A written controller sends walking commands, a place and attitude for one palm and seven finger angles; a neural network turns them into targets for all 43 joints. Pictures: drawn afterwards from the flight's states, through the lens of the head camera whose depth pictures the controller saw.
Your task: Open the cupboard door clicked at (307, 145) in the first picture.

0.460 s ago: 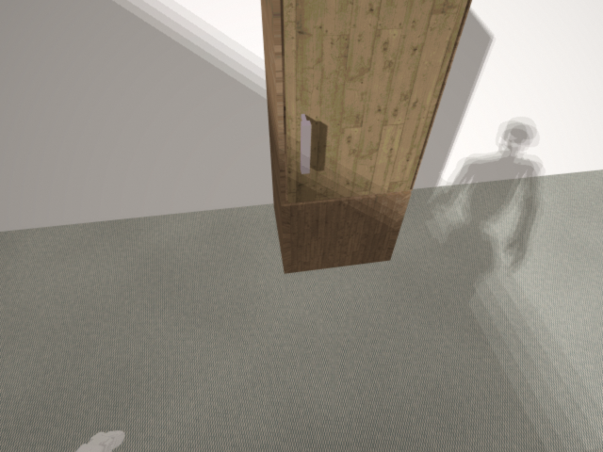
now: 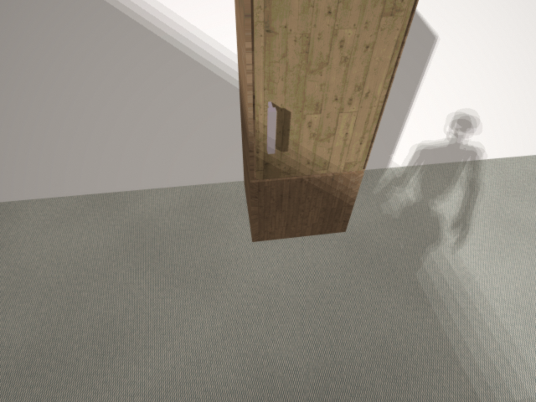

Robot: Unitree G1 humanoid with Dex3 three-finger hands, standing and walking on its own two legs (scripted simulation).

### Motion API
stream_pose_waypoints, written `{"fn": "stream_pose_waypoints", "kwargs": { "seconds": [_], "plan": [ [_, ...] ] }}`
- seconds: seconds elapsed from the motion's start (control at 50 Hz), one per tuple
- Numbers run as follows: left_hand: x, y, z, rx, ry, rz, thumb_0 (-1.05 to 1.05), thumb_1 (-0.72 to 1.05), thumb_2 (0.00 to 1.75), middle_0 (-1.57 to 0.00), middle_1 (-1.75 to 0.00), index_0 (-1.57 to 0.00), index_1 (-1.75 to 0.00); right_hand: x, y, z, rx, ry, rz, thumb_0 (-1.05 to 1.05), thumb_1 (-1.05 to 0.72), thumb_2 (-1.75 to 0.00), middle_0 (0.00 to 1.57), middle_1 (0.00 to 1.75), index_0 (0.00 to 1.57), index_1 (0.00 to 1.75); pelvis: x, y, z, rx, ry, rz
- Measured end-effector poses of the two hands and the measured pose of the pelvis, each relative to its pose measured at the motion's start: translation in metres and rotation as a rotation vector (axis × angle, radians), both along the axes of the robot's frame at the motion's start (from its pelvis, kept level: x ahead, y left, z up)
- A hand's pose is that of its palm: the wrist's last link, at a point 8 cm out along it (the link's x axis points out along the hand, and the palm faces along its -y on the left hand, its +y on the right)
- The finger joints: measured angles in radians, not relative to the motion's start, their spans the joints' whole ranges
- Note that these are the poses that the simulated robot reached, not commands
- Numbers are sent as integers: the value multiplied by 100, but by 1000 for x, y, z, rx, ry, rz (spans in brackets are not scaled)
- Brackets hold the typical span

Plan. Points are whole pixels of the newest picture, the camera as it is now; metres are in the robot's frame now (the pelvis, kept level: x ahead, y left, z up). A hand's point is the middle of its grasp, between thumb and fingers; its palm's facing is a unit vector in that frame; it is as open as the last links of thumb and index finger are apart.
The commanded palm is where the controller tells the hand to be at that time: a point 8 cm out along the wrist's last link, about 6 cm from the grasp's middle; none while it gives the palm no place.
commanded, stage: stand and wait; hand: left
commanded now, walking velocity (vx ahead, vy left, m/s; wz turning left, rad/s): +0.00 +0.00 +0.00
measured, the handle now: (270, 128) +0.90 +0.05 -0.11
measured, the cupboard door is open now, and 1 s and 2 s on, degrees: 0 0 0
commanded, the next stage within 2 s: look at it before walking up in 0.36 s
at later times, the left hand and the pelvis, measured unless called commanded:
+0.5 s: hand out of the picture +0.07 +0.24 -0.15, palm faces -0.03 -0.94 -0.33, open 7.4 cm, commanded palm none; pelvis -0.01 -0.01 +0.00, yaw +0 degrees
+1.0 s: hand out of the picture +0.06 +0.24 -0.15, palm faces -0.02 -0.94 -0.34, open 7.4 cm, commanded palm none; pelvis +0.00 -0.01 +0.00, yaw +0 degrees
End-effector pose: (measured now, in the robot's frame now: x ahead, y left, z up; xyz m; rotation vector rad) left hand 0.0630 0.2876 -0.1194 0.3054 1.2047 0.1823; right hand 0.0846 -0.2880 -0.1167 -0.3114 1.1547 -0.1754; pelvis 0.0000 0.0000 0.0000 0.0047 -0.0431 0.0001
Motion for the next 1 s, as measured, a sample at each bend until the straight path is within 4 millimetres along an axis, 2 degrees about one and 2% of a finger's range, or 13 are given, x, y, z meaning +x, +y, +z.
{"fn": "stream_pose_waypoints", "kwargs": {
  "seconds": [0.14, 0.28, 0.54, 1.0],
  "plan": [
    [-14, 1, 0, 9, 39, 10, 0, 90, 90, -20, -30, -20, -30, -25, -6, -4, -1, 64, -24, 1, -90, -90, 21, 30, 21, 30, -3, -2, 1, -1, 2, -1],
    [-12, 0, 1, 11, 29, 8, 0, 90, 90, -20, -30, -20, -30, -34, -7, -6, 3, 79, -38, 1, -90, -90, 21, 30, 21, 30, -5, -4, 2, -1, -2, -1],
    [0, -5, 4, 5, -8, -7, 0, 90, 90, -20, -30, -20, -30, -28, -6, -3, 8, 52, -31, 1, -90, -90, 21, 30, 21, 30, -8, -5, 3, 0, 0, -2],
    [-4, -3, 4, 11, 24, 10, 0, 90, 90, -20, -30, -20, -30, -14, -8, -2, 3, 52, -20, 1, -90, -90, 21, 30, 21, 30, 0, -6, 4, -1, 3, 0]
  ]
}}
